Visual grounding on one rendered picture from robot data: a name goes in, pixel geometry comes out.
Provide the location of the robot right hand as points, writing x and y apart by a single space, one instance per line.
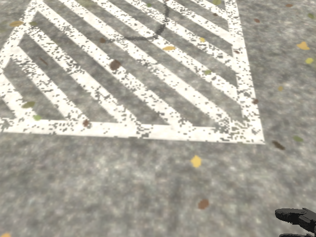
304 217

